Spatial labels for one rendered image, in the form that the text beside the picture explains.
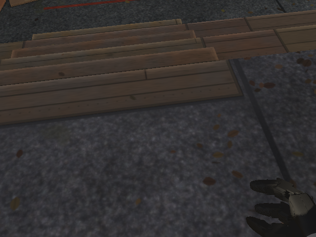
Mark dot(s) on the right robot hand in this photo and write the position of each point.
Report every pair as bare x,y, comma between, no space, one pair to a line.
298,217

